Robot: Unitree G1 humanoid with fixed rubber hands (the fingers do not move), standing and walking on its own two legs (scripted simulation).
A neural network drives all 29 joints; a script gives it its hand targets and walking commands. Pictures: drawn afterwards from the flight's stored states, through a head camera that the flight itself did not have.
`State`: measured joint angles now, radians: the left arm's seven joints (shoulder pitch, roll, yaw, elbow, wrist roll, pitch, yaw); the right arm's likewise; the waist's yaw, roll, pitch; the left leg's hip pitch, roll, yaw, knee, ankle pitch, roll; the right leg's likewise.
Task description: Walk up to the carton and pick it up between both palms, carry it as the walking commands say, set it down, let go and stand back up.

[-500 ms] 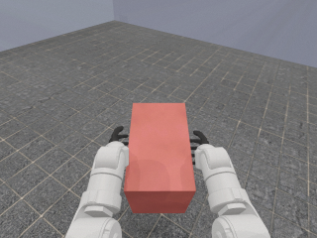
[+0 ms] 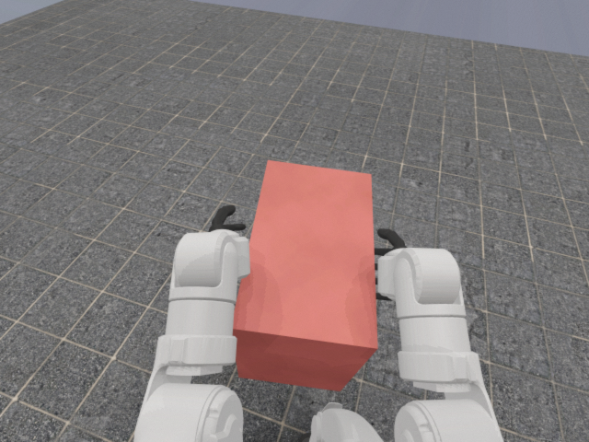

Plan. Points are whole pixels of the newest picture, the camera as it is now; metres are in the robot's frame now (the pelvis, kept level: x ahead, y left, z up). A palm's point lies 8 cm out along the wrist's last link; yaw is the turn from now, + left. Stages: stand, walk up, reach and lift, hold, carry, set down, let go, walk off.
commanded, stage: carry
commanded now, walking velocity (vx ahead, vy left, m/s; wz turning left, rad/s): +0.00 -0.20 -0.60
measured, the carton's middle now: (304, 276) +0.35 -0.02 +0.02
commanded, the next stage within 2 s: none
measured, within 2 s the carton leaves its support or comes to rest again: neither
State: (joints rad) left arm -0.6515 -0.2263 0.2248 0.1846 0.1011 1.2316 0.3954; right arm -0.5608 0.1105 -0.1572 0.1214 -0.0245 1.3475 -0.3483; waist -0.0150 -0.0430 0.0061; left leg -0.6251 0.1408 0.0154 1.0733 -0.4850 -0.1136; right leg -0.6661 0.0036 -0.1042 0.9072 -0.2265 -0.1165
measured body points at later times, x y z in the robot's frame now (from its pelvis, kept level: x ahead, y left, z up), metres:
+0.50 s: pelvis -0.12 -0.10 +0.02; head -0.05 -0.11 +0.46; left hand +0.26 -0.10 +0.09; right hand +0.19 -0.34 +0.10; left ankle -0.08 +0.03 -0.65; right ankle -0.01 -0.19 -0.67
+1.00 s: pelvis -0.27 -0.20 +0.03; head -0.23 -0.21 +0.47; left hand +0.07 -0.30 +0.08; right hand -0.07 -0.49 +0.09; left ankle -0.19 -0.07 -0.68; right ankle -0.20 -0.28 -0.64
